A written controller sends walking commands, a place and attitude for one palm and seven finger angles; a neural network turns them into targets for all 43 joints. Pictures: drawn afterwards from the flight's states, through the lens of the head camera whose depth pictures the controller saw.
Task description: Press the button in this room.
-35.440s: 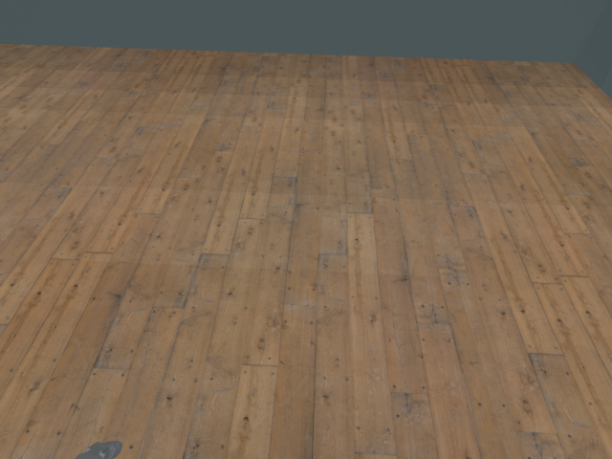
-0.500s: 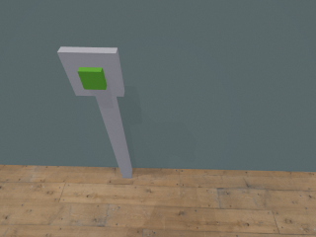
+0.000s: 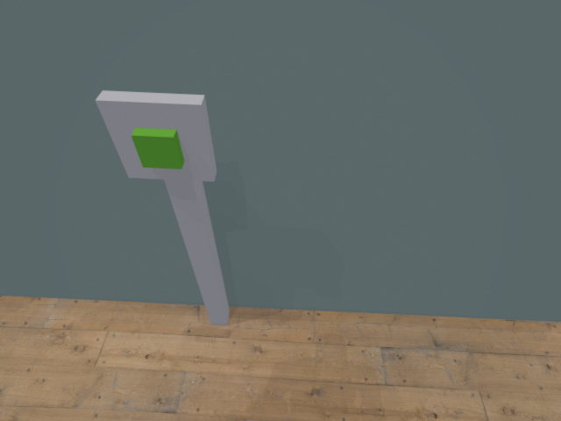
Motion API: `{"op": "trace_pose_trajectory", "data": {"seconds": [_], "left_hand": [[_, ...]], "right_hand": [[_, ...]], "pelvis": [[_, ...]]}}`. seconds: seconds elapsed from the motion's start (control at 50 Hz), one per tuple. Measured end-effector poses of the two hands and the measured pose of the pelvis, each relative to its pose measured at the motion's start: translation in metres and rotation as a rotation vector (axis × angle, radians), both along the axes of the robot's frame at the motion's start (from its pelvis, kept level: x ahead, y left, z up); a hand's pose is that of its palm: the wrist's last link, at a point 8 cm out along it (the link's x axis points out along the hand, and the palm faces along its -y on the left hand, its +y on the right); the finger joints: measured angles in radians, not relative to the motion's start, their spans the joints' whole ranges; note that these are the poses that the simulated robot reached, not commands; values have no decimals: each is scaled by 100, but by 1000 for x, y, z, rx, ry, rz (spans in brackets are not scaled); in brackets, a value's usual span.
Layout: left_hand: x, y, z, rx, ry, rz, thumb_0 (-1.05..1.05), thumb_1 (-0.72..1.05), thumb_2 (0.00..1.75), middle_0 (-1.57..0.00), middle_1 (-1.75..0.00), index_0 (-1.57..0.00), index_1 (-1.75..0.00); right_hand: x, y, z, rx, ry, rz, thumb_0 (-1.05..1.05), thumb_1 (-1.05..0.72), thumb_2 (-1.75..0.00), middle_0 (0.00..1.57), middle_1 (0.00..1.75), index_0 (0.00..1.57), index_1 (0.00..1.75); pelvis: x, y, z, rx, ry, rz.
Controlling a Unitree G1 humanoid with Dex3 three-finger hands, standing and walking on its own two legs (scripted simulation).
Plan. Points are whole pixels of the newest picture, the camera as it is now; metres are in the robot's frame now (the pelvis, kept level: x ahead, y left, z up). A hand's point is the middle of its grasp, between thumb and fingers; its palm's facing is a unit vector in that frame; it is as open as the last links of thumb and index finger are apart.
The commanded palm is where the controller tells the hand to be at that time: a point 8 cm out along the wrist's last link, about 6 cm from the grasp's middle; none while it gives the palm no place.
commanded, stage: raise the hand and make a fist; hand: left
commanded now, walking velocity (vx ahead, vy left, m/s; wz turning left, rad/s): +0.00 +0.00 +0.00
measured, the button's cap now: (159, 147) +0.52 +0.25 +0.10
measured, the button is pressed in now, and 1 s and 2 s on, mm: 0 0 0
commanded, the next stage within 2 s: none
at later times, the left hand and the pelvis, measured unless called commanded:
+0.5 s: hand (165, 416) +0.14 +0.16 -0.04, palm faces +0.04 -1.00 +0.02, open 5.6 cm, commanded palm +0.11 +0.23 -0.03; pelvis -0.05 -0.01 -0.07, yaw +0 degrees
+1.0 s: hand (129, 386) +0.16 +0.20 +0.02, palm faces +0.06 -1.00 -0.06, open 3.1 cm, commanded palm +0.12 +0.25 +0.03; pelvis -0.05 +0.01 -0.05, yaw +0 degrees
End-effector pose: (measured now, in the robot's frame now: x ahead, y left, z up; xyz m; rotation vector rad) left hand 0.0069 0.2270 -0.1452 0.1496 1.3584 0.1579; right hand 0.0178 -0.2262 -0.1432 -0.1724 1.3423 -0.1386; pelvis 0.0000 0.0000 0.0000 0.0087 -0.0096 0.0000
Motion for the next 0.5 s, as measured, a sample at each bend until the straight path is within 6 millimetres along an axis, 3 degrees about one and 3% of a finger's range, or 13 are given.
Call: {"op": "trace_pose_trajectory", "data": {"seconds": [0.12,0.14,0.26,0.32,0.36,0.4,0.5], "left_hand": [[5,2,1,18,-12,2,1,91,90,-20,-29,-20,-30],[15,3,8,13,-66,52,1,91,90,-20,-30,-20,-30],[125,6,117,57,-864,92,2,91,90,-25,-35,-25,-36],[154,0,149,4,-1177,20,1,91,90,-30,-41,-30,-41],[155,-8,154,-55,-1323,-63,1,91,90,-34,-45,-34,-46],[147,-15,146,-105,-1385,-146,1,91,90,-39,-50,-39,-51],[108,-10,109,-141,-1282,-105,1,90,90,-52,-64,-52,-65]], "right_hand": [[9,-4,0,-2,-10,5,0,-91,-89,20,30,20,30],[13,-5,2,-5,-45,1,0,-91,-89,20,30,20,30],[68,-15,21,-46,-454,10,1,-91,-89,20,30,20,30],[100,-22,30,-52,-613,30,1,-90,-89,20,30,20,30],[119,-26,35,-56,-705,57,1,-90,-89,20,30,20,30],[136,-30,38,-61,-779,83,1,-90,-89,20,30,20,30],[160,-30,43,-83,-880,124,1,-90,-89,20,30,20,30]], "pelvis": [[2,-2,0,-6,4,1],[2,-1,-1,-9,5,-1],[-8,1,-9,4,52,22],[-19,-2,-21,9,113,9],[-27,-5,-34,13,152,-1],[-34,-7,-47,15,178,-6],[-45,-10,-69,11,196,2]]}}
